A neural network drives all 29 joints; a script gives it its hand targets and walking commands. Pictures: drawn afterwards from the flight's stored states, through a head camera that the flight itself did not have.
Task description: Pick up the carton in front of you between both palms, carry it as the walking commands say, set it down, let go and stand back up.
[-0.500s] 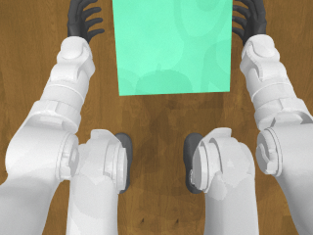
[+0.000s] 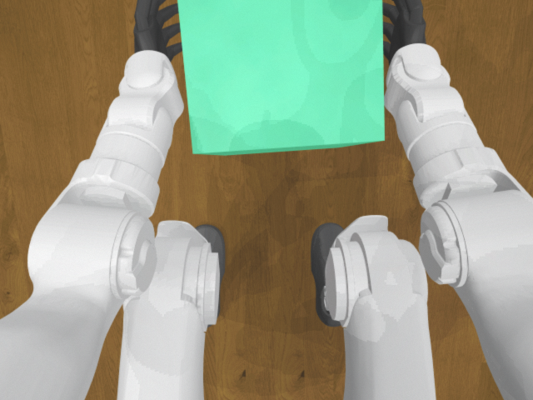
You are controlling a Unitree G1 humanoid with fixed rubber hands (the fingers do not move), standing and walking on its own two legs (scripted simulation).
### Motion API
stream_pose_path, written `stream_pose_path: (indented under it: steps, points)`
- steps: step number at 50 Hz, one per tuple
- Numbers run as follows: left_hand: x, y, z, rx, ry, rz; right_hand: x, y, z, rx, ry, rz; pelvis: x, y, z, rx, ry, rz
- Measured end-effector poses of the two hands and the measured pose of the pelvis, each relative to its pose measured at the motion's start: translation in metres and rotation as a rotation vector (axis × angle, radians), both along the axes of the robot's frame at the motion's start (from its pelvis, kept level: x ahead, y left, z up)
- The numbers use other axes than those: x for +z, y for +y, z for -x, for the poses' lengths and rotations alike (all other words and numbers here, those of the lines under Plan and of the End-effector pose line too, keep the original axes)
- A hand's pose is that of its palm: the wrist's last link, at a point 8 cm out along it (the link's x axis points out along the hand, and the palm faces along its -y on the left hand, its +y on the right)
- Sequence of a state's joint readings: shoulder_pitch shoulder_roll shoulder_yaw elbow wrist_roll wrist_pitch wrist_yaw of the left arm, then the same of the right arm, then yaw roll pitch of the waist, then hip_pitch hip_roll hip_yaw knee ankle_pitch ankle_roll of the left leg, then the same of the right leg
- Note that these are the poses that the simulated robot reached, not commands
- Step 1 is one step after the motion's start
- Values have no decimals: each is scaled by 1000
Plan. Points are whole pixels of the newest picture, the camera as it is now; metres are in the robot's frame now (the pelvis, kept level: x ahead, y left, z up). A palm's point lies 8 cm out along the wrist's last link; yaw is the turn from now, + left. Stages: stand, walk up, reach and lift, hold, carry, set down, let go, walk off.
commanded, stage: reach and lift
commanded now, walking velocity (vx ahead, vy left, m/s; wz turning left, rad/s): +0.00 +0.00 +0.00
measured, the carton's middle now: (279, 79) +0.50 -0.03 -0.24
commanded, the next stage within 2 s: none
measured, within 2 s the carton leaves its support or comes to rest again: leaves its support in 0.02 s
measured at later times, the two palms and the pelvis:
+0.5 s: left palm (61, 25) +0.49 +0.12 +0.02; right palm (524, 24) +0.48 -0.18 +0.02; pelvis +0.00 +0.00 +0.09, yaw -2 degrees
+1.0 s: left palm out of the picture +0.46 +0.13 +0.17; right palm out of the picture +0.45 -0.17 +0.16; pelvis +0.05 +0.01 +0.22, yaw -2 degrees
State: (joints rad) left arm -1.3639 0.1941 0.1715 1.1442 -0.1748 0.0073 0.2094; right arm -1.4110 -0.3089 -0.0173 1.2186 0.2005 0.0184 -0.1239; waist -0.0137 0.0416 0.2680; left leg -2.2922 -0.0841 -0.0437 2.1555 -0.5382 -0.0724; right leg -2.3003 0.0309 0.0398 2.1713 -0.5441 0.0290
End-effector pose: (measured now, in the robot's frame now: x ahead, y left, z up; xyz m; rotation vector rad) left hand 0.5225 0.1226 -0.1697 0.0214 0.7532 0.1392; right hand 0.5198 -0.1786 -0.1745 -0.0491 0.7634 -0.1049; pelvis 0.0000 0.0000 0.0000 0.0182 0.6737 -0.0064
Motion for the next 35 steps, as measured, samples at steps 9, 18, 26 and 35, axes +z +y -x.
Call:
stream_pose_path:
  steps: [9,18,26,35]
  points:
    - [42,1,7,23,-69,24,40,1,7,-18,-67,-22,0,2,-4,-8,-21,4]
    - [137,-4,26,34,-96,54,138,-4,31,-67,-93,-42,44,4,-1,-24,3,3]
    - [196,-3,35,8,-79,51,197,0,42,-49,-75,-42,91,5,-1,-27,41,0]
    - [244,-1,40,3,-93,50,243,1,51,-64,-88,-48,134,6,-12,-29,44,2]
